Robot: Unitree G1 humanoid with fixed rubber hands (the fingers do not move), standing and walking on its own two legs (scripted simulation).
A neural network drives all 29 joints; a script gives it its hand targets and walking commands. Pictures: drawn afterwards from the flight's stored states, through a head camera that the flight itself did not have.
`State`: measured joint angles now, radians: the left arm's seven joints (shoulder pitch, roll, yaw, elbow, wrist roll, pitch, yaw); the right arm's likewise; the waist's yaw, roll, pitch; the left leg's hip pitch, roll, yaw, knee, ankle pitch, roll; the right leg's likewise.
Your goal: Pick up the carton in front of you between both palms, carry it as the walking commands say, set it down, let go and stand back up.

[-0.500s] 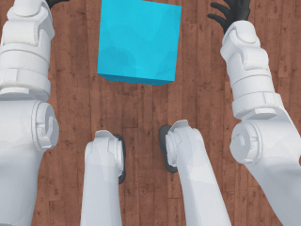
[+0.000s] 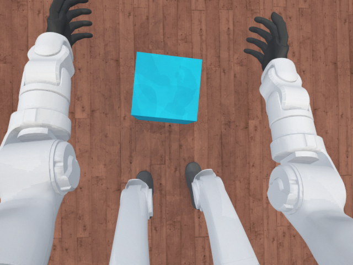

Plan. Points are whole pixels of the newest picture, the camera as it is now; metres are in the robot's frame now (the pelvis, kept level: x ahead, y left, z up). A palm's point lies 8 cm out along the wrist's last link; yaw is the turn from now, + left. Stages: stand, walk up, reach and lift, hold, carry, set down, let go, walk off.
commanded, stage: let go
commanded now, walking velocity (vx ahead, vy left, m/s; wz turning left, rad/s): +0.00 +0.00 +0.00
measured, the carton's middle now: (165, 93) +0.51 -0.02 -0.50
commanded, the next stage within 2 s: stand in 1.38 s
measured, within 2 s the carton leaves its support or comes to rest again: neither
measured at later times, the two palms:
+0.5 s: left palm (21, 118) +0.40 +0.20 +0.01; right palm (340, 114) +0.36 -0.25 +0.02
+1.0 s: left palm out of the picture +0.26 +0.23 +0.09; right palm out of the picture +0.25 -0.23 +0.09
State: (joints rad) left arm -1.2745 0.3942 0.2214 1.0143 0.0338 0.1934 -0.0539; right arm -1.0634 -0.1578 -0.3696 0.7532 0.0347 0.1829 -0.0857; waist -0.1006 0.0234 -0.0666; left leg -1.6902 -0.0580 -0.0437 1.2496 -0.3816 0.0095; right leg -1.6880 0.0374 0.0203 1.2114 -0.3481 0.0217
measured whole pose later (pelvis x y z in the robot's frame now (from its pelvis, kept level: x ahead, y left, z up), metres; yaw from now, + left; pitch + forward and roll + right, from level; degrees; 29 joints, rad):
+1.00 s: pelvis +0.10 +0.00 +0.16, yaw +0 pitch +0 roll +0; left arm 0.22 0.21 0.05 0.46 0.01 0.06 -0.05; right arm 0.23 -0.22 -0.04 0.43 0.01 0.07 0.08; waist -0.01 0.00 0.04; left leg -0.17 -0.04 -0.04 0.44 -0.28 0.02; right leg -0.19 0.03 0.06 0.43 -0.25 0.00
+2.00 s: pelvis +0.11 -0.02 +0.15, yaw +1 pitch -1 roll +0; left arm 0.18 0.33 0.03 0.79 0.03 0.00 0.02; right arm 0.17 -0.35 -0.02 0.79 -0.03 0.00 -0.03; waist 0.00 0.02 0.01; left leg -0.14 -0.02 -0.05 0.47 -0.31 0.00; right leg -0.16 0.04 0.03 0.47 -0.29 -0.02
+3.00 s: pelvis +0.08 -0.01 +0.16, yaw +1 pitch -2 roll +0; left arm 0.14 0.38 0.01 1.01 0.02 -0.01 0.01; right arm 0.13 -0.39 0.00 1.01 -0.02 -0.02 -0.02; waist 0.00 0.01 0.03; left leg -0.09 -0.02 -0.05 0.35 -0.21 0.00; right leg -0.11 0.03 0.03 0.35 -0.20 -0.01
